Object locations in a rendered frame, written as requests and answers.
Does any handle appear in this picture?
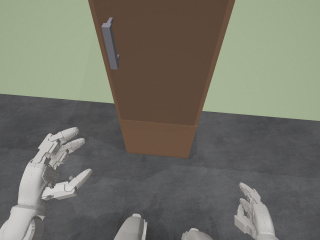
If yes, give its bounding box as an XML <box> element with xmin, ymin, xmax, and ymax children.
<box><xmin>101</xmin><ymin>17</ymin><xmax>120</xmax><ymax>70</ymax></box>

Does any cupboard door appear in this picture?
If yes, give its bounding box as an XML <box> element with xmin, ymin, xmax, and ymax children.
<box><xmin>93</xmin><ymin>0</ymin><xmax>229</xmax><ymax>126</ymax></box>

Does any robot right thigh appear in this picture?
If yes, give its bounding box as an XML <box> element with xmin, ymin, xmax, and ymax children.
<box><xmin>181</xmin><ymin>230</ymin><xmax>213</xmax><ymax>240</ymax></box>

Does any left robot hand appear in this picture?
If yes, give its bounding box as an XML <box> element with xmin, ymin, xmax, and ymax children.
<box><xmin>17</xmin><ymin>127</ymin><xmax>93</xmax><ymax>208</ymax></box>

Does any left robot shin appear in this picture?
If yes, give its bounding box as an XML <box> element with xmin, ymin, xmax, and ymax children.
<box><xmin>132</xmin><ymin>213</ymin><xmax>141</xmax><ymax>218</ymax></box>

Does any right robot hand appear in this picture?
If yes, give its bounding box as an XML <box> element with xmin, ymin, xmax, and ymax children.
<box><xmin>234</xmin><ymin>182</ymin><xmax>275</xmax><ymax>239</ymax></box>

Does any left robot forearm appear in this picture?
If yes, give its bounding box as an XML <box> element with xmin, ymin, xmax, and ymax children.
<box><xmin>0</xmin><ymin>204</ymin><xmax>47</xmax><ymax>240</ymax></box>

